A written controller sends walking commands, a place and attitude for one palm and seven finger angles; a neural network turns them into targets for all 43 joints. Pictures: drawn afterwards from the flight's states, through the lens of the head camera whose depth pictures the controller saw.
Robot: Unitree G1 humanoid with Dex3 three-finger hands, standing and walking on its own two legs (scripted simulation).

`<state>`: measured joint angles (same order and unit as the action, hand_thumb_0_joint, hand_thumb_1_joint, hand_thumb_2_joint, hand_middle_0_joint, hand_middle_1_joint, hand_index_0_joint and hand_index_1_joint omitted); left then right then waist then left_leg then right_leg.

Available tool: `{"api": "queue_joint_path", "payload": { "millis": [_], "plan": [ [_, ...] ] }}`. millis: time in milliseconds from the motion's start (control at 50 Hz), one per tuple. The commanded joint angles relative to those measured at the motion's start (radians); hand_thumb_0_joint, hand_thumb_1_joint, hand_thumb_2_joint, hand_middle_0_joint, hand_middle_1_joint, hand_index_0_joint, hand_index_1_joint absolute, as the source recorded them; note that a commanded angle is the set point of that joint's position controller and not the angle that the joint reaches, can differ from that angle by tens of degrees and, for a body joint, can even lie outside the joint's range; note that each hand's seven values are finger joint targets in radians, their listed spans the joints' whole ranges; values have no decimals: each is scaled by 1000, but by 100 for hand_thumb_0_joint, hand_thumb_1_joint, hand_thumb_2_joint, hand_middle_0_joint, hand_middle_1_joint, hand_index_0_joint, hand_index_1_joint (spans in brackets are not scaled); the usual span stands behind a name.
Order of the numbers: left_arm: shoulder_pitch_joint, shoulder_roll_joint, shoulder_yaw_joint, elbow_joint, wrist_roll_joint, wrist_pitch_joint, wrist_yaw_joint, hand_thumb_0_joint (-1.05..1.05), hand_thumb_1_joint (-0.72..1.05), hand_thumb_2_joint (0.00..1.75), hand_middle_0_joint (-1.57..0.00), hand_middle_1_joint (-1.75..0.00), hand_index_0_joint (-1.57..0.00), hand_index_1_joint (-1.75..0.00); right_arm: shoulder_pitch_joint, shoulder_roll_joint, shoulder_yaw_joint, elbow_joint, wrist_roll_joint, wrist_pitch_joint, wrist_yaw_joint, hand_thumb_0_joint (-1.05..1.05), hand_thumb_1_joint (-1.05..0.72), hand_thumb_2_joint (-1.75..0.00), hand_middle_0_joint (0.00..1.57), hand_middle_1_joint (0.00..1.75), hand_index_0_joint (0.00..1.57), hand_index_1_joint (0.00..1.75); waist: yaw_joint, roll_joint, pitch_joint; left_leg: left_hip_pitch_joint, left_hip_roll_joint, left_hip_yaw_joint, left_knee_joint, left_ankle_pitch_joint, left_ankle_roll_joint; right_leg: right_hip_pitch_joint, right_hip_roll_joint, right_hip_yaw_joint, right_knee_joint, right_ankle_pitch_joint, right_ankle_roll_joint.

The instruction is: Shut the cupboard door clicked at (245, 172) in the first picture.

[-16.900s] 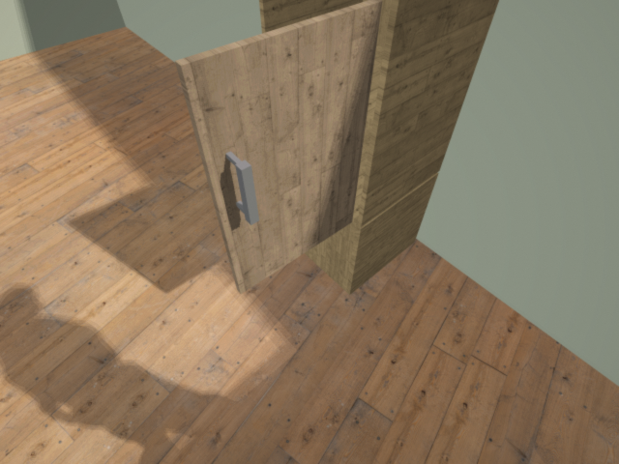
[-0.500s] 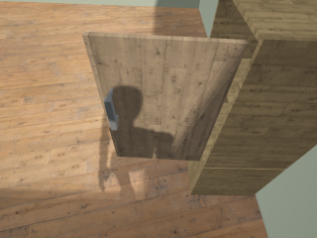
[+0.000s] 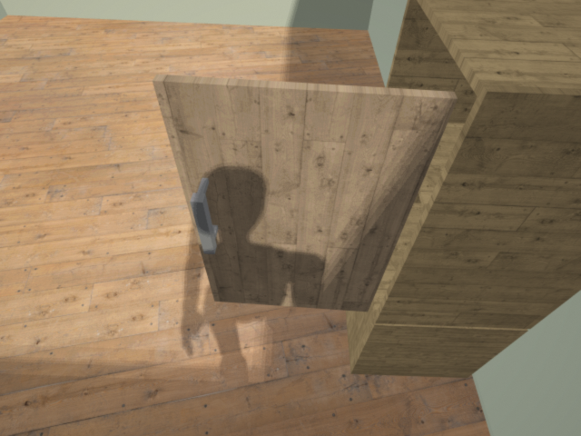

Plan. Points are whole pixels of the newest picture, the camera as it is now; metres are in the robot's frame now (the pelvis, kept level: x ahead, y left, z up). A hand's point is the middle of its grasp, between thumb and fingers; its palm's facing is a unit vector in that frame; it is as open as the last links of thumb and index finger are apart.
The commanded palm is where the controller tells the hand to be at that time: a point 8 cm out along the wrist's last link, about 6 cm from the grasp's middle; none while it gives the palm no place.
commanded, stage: raise the hand and make a fist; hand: left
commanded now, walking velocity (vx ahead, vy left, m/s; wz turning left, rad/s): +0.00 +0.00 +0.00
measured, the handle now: (207, 217) +0.45 +0.17 +0.01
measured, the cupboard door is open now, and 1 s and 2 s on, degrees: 88 88 88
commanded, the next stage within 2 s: bring the fist close to the handle in 1.96 s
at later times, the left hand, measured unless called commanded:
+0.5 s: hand out of the picture +0.11 +0.16 -0.08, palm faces +0.07 -1.00 +0.00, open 6.0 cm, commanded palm +0.12 +0.22 -0.04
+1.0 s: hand (143, 406) +0.16 +0.19 -0.01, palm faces +0.07 -1.00 -0.04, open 3.7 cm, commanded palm +0.13 +0.24 -0.01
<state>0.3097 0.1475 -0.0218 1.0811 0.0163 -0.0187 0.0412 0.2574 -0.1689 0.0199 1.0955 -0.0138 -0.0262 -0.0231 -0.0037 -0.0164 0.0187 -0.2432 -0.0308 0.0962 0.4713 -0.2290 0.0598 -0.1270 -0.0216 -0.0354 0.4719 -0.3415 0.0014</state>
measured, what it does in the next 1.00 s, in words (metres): lowers itself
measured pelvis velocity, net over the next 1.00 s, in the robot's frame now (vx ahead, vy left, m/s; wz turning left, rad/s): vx -0.03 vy -0.01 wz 0.05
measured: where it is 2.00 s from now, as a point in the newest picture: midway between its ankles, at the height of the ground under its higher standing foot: outside the picture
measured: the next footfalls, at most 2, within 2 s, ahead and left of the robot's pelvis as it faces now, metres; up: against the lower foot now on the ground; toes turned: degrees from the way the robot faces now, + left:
none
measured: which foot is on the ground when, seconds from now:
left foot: down 0.00-1.00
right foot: down 0.00-1.00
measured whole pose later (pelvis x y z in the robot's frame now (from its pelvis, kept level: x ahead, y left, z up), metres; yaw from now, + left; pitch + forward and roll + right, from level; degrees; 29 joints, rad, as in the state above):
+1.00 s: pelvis -0.03 -0.01 -0.08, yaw +3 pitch +14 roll -3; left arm 0.48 0.23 0.18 -0.09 -0.31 -0.43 -0.27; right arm 0.31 -0.24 -0.02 0.56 0.03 -0.22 -0.05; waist 0.00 0.04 -0.15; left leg -0.89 0.01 0.02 1.09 -0.44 0.05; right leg -0.77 0.02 -0.08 1.07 -0.54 -0.02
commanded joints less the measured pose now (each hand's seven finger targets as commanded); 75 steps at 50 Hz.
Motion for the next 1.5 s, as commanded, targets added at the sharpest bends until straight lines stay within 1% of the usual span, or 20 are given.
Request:
{"api": "queue_joint_path", "payload": {
  "millis": [0,20,40,60,80,100,120,180,260,320,380,460,520,600,720,780,920,1080,1280,1480],
  "plan": [
    [81,119,23,-20,-1,-13,9,0,90,90,-20,-30,-20,-30,32,-97,-20,-26,5,-14,-3,0,-90,-90,20,30,20,30,8,13,18,71,125,-139,-68,220,-2,-65,-91,91,-87,249,-40],
    [120,111,22,-8,17,-27,42,0,90,90,-20,-30,-20,-30,-8,-118,-23,-94,10,-14,0,0,-90,-90,20,30,20,30,17,-25,56,33,149,-145,105,389,-24,-116,-109,126,-98,483,-21],
    [-717,649,396,-1675,-130,-291,61,0,90,90,-20,-30,-20,-30,108,-334,-76,-368,40,-203,-73,0,-90,-90,20,30,20,30,-169,104,-319,420,102,-168,83,493,-17,-214,2,-41,134,492,-10],
    [-31,190,33,-1375,-146,-214,62,0,90,90,-22,-32,-22,-32,29,-197,7,-357,86,-299,-94,0,-90,-90,20,30,20,30,-43,466,-468,563,133,-210,29,598,-57,-272,47,-55,293,129,-22],
    [-21,181,73,-1367,-171,-161,95,0,90,90,-24,-34,-24,-34,11,-193,-16,-322,57,-326,-85,0,-90,-90,20,30,20,30,-7,377,-434,429,125,-210,-44,659,-111,-242,49,-36,260,32,-36],
    [221,-76,-78,-1046,-156,-31,85,0,90,90,-25,-36,-25,-36,8,-142,-19,-287,60,-328,-46,0,-90,-90,20,30,20,30,-35,284,-253,284,131,-220,-91,509,-99,-330,26,-29,246,-26,-21],
    [17,-23,-74,-1248,-178,-49,84,0,90,90,-27,-38,-27,-38,23,-195,-54,-361,63,-331,-23,0,-90,-90,20,30,20,30,-49,215,-134,139,119,-217,-52,284,-88,-320,14,-28,190,-3,-24],
    [136,33,42,-986,-164,-175,19,0,90,90,-33,-44,-33,-44,-48,-202,-70,-462,48,-346,-8,0,-90,-90,20,30,20,30,-52,-108,115,-205,30,-180,94,-136,-60,-426,7,-39,46,-82,-33],
    [377,46,168,-833,-262,-467,-241,0,90,90,-40,-52,-40,-52,-107,-206,-104,-547,20,-315,17,0,-90,-90,20,30,20,30,51,-439,-91,-448,5,-127,356,-37,-70,-513,4,2,279,84,-5],
    [342,166,277,-827,-295,-587,-429,0,90,90,-46,-58,-46,-58,-138,-205,-119,-632,38,-296,36,0,-90,-90,20,30,20,30,81,-179,-224,-534,-18,-90,470,-39,-79,-489,-26,103,397,167,-12],
    [179,306,370,-1089,-314,-574,-436,0,90,90,-51,-64,-51,-64,-161,-200,-112,-700,39,-270,26,0,-90,-90,20,30,20,30,104,172,-336,-510,-14,-72,520,-53,-58,-529,-13,137,435,29,-31],
    [-10,277,331,-1463,-359,-652,-355,0,90,90,-58,-72,-58,-72,-128,-170,-97,-720,39,-287,2,0,-90,-90,20,30,20,30,22,238,-402,-461,19,-112,593,-77,-28,-611,-1,183,404,-58,-16],
    [-64,210,223,-1476,-369,-701,-372,0,90,90,-64,-78,-64,-78,-90,-178,-86,-658,40,-310,-29,0,-90,-90,20,30,20,30,-53,131,-350,-504,38,-138,660,-80,-18,-675,8,201,414,-7,6],
    [-62,170,138,-1219,-372,-582,-486,0,90,90,-71,-86,-71,-86,-59,-210,-76,-630,66,-312,-57,0,-90,-90,20,30,20,30,-94,-13,-236,-607,47,-160,682,-134,-9,-708,9,198,383,-52,47],
    [137,308,352,-1219,-382,-260,-486,0,90,90,-82,-98,-82,-98,-97,-188,-85,-744,85,-248,-58,0,-90,-90,20,30,20,30,60,-66,-434,-540,23,-146,556,-22,-13,-418,-33,199,352,98,72],
    [168,299,434,-1354,-400,-299,-359,0,90,90,-88,-104,-88,-104,-105,-144,-82,-747,63,-227,-51,0,-90,-90,20,30,20,30,104,-34,-448,-470,30,-150,505,66,-27,-378,2,114,417,275,45],
    [129,124,156,-1319,-317,-477,-317,0,90,90,-101,-118,-101,-118,-57,-179,-80,-699,48,-259,-23,0,-90,-90,20,30,20,30,-15,57,-283,-430,48,-171,477,-37,-28,-691,54,-13,471,10,-22],
    [61,300,283,-1479,-327,-419,-318,0,90,90,-115,-134,-115,-134,-53,-211,-74,-737,64,-275,-43,0,-90,-90,20,30,20,30,34,146,-407,-306,59,-240,361,-161,-41,-622,63,-24,440,-73,-44],
    [60,170,152,-1268,-291,-287,-303,0,90,90,-130,-150,-130,-150,-39,-218,-47,-747,69,-225,-33,0,-90,-90,20,30,20,30,-27,42,-168,-356,63,-248,286,-259,-40,-614,69,-47,356,-84,-34],
    [-46,299,299,-1457,-328,-366,-275,0,90,90,-130,-150,-130,-150,-44,-200,-28,-740,58,-256,-31,0,-90,-90,20,30,20,30,23,177,-318,-199,61,-244,275,-95,-55,-525,67,-40,351,-4,-50]
  ]
}}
